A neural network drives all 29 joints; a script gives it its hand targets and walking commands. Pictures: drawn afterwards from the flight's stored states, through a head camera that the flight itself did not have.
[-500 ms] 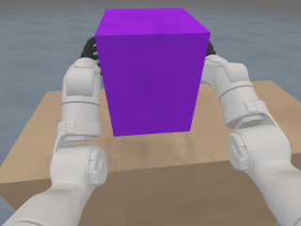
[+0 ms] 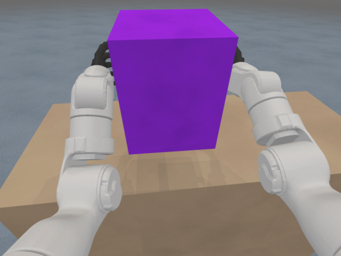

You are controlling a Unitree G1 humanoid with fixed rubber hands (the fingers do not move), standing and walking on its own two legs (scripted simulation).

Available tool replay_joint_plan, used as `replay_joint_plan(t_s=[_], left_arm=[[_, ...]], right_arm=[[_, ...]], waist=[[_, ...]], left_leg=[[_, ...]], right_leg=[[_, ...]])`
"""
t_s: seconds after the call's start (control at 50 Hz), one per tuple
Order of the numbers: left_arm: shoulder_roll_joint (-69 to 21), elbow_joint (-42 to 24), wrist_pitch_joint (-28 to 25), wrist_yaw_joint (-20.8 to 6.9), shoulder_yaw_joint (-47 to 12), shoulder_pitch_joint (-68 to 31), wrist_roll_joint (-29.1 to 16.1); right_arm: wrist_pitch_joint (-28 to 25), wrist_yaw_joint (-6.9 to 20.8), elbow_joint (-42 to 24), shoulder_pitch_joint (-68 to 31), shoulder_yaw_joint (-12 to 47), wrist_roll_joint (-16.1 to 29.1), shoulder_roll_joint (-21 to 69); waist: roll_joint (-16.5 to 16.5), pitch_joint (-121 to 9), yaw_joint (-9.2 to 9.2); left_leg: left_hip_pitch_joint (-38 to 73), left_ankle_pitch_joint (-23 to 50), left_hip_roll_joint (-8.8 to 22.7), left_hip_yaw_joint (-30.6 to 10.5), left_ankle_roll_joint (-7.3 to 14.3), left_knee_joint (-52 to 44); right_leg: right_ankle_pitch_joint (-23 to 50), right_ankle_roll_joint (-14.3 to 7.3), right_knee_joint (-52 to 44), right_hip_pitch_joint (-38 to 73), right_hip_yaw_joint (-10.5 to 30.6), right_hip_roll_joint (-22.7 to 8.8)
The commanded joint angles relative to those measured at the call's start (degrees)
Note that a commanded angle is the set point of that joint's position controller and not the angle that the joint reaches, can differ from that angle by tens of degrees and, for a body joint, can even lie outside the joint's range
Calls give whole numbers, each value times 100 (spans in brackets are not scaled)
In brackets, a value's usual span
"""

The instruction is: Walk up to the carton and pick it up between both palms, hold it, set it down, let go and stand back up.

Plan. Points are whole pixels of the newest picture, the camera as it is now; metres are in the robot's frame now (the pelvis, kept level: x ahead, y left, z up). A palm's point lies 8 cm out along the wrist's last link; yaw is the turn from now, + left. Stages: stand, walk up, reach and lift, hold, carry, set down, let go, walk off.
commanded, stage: hold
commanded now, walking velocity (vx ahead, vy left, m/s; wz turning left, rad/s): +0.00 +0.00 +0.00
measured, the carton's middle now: (168, 80) +0.40 +0.00 +0.27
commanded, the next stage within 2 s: set down in 0.06 s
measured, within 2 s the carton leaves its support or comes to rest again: neither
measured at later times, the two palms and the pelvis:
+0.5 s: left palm (103, 74) +0.41 +0.14 +0.28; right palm (230, 69) +0.40 -0.15 +0.29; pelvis +0.01 +0.00 +0.00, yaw +0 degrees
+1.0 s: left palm (107, 86) +0.42 +0.14 +0.25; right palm (227, 87) +0.40 -0.15 +0.25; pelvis +0.01 +0.01 +0.00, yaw +0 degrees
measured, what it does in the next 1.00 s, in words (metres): stands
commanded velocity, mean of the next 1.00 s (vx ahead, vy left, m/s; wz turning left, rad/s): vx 0.00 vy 0.00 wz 0.00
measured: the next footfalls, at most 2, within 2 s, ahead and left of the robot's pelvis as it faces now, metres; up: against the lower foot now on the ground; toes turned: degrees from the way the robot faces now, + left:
none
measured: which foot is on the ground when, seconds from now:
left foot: down 0.00-1.00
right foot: down 0.00-1.00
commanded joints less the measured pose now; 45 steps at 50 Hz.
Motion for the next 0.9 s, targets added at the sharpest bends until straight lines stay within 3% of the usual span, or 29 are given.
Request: replay_joint_plan(t_s=[0.0, 0.04, 0.06, 0.1, 0.22, 0.3, 0.4, 0.5, 0.56, 0.6, 0.84, 0.88], left_arm=[[-3855, -535, -571, -795, -1677, -4549, -1323], [-3902, -620, -582, -792, -1734, -4654, -1391], [-3474, -958, -534, -851, -1390, -4959, -1419], [-3487, -701, -584, -878, -1361, -5024, -1344], [-3408, -29, -989, -1070, -1031, -5064, -1070], [-3324, 667, -1443, -1284, -684, -4704, -707], [-3179, 545, -1744, -1426, -661, -4350, -479], [-3391, -263, -1969, -1364, -1182, -4345, -743], [-3553, -675, -2085, -1257, -1494, -4446, -942], [-3614, -613, -2095, -1220, -1613, -4263, -958], [-3392, 795, -2236, -1411, -1102, -3861, -532], [-3435, 779, -2335, -1425, -1105, -4020, -580]], right_arm=[[-146, 759, -2207, -5274, 1447, 1146, 3483], [-149, 760, -2289, -5347, 1460, 1160, 3512], [-55, 712, -2760, -5736, 1563, 977, 3812], [-122, 708, -2586, -5752, 1425, 780, 3789], [-527, 756, -1557, -5627, 896, 202, 3728], [-1119, 753, -703, -5072, 278, -430, 3771], [-1564, 759, -663, -4524, 334, -587, 3777], [-1871, 699, -1464, -4384, 1099, -259, 4119], [-1995, 680, -1878, -4451, 1409, -114, 4251], [-2027, 651, -2016, -4361, 1497, -102, 4229], [-2107, 659, -1285, -4137, 785, -773, 4007], [-2192, 696, -1345, -4212, 734, -840, 4072]], waist=[[853, -2395, 11], [857, -2463, -16], [467, -2227, -101], [505, -2209, -50], [515, -1907, -77], [389, -1470, -262], [353, -1683, -348], [372, -2367, -327], [479, -2678, -289], [526, -2589, -305], [226, -1523, -382], [271, -1625, -364]], left_leg=[[-61, 1331, -400, -74, -410, -124], [-17, 1355, -401, -74, -424, -107], [-9, 1290, -588, 111, -206, -177], [-66, 1056, -619, 149, -235, -243], [-83, 541, -540, 155, -231, -360], [19, 313, -486, 176, -212, -424], [532, 1447, -542, 230, -240, -203], [1010, 2752, -582, 222, -327, 131], [1218, 3149, -579, 211, -390, 253], [1277, 3256, -571, 213, -414, 290], [673, 1348, -577, 287, -176, -212], [621, 1242, -584, 294, -167, -228]], right_leg=[[763, -224, 85, 990, 85, 770], [785, -223, 89, 1001, 75, 771], [711, -99, 32, 1106, -83, 794], [641, -101, 30, 1070, -110, 756], [364, -121, -41, 960, -155, 617], [287, -72, -130, 997, -211, 525], [1226, -42, -46, 1509, -237, 539], [2316, 15, 103, 1914, -242, 590], [2512, 6, 123, 1920, -274, 647], [2512, 1, 88, 1836, -293, 664], [1246, 17, -220, 1427, -319, 550], [1128, 17, -194, 1402, -316, 538]])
